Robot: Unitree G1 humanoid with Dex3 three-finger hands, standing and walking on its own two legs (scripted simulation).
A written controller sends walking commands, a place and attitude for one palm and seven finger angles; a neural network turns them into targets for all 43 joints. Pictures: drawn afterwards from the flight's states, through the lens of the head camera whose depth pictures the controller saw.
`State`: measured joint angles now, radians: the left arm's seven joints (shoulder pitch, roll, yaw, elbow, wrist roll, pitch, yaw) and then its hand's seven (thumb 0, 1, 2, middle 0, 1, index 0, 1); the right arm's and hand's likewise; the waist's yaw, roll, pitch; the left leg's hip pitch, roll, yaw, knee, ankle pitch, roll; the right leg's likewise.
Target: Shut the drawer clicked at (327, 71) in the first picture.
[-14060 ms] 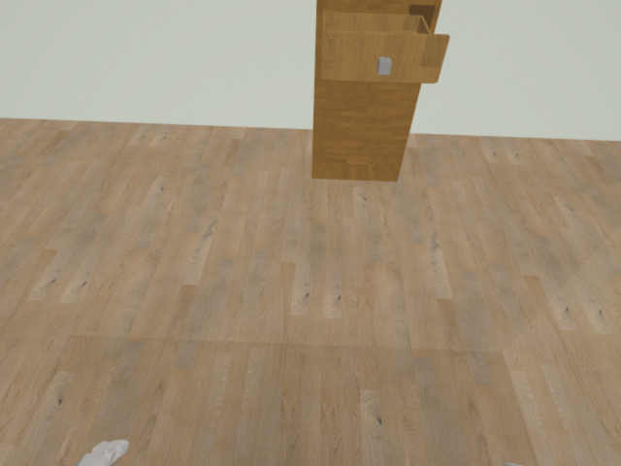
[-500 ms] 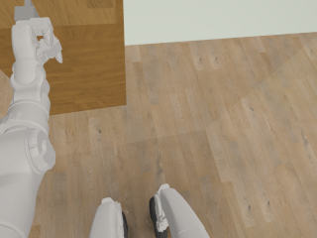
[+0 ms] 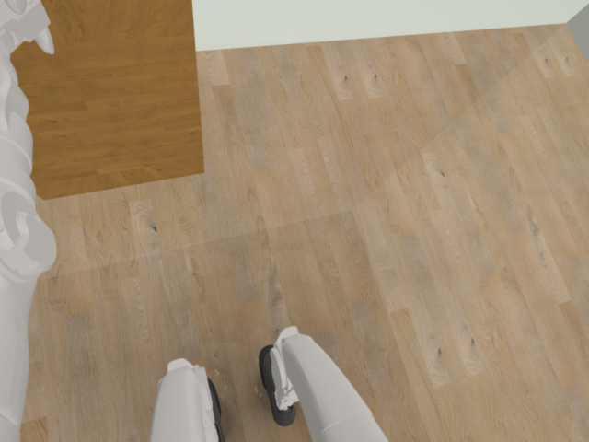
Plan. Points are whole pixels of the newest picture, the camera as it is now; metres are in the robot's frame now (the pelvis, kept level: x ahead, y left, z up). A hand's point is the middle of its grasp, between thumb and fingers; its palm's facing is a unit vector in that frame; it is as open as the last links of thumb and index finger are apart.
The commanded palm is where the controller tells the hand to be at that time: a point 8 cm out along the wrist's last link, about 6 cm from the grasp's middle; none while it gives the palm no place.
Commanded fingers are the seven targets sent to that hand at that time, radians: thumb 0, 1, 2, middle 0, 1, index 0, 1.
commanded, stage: push the drawer shut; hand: left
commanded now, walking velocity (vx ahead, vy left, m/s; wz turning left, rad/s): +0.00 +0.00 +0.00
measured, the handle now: out of the picture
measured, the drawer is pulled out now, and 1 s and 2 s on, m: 0.00 0.00 0.00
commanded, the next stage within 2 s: pull the fist back off the drawer in 0.06 s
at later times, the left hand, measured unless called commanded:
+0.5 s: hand (40, 10) +0.62 +0.15 +0.06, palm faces +0.07 -1.00 -0.04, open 3.5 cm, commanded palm +0.61 +0.17 +0.08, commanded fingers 0.00 0.90 0.90 -1.40 -1.60 -1.40 -1.60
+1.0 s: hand (18, 14) +0.59 +0.17 +0.08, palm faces +0.10 -1.00 -0.02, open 3.3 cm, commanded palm +0.55 +0.20 +0.09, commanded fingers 0.00 0.90 0.90 -1.40 -1.60 -1.40 -1.60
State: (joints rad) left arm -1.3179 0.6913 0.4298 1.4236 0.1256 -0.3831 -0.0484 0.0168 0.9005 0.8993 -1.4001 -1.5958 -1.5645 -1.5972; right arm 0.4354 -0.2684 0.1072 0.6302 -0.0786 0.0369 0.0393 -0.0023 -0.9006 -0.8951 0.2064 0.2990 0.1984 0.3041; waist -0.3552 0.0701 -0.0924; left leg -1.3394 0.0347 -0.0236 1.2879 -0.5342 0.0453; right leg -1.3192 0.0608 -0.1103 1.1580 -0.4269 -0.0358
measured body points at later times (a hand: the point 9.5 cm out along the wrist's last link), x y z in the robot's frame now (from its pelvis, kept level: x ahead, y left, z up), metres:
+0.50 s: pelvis -0.01 +0.00 +0.00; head +0.20 +0.04 +0.39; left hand +0.61 +0.21 +0.07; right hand -0.09 -0.23 -0.08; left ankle +0.02 +0.09 -0.62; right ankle +0.05 -0.10 -0.62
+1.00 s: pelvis +0.03 +0.00 +0.02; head +0.21 +0.03 +0.43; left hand +0.58 +0.22 +0.08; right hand +0.01 -0.26 -0.08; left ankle +0.02 +0.09 -0.62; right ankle +0.05 -0.10 -0.62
